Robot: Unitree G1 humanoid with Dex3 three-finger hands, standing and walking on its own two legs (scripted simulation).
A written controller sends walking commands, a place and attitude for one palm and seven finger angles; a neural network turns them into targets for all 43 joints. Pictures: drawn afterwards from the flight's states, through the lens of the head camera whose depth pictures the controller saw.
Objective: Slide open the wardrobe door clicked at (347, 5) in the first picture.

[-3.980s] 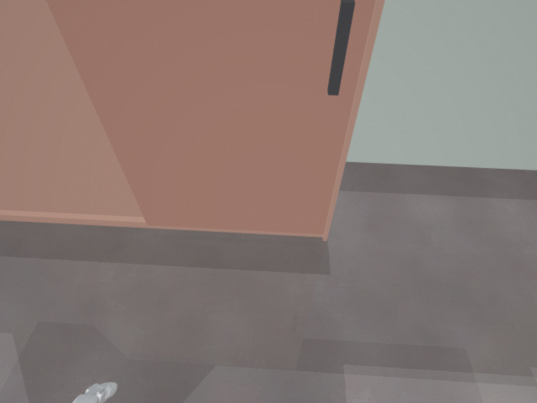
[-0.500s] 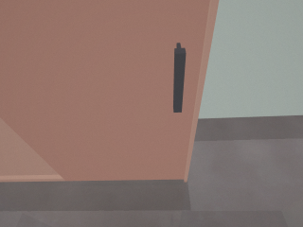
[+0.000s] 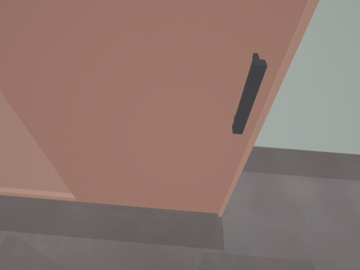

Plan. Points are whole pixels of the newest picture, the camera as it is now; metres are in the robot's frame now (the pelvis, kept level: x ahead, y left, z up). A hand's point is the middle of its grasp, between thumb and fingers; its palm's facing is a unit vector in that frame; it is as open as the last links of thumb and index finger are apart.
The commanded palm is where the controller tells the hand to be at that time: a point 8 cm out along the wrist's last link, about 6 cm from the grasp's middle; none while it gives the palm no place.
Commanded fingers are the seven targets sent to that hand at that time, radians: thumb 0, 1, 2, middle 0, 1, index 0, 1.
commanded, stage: come to a stop and stand still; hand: right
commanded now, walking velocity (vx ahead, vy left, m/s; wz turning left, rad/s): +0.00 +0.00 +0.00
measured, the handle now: (245, 96) +0.54 -0.13 +0.12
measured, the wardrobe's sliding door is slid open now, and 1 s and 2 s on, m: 0.00 0.00 0.00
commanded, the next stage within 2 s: look again from close up in 0.30 s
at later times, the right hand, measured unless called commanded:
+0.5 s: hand out of the picture -0.03 -0.15 -0.18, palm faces +0.05 +0.99 -0.16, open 7.4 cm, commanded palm none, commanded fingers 0.00 -0.90 -0.90 0.20 0.30 0.20 0.30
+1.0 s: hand out of the picture +0.03 -0.22 -0.18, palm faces +0.01 +0.97 -0.23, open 7.4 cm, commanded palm none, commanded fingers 0.00 -0.90 -0.90 0.20 0.30 0.20 0.30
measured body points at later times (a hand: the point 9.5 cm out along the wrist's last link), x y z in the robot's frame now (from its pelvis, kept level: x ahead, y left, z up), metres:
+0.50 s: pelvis +0.00 +0.00 -0.01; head +0.01 +0.00 +0.44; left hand +0.01 +0.23 -0.17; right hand -0.03 -0.20 -0.17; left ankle -0.03 +0.10 -0.74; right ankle +0.00 -0.13 -0.74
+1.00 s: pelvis +0.00 -0.03 +0.00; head +0.01 -0.03 +0.44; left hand +0.02 +0.20 -0.16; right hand +0.03 -0.27 -0.16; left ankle -0.03 +0.10 -0.74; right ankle +0.00 -0.13 -0.74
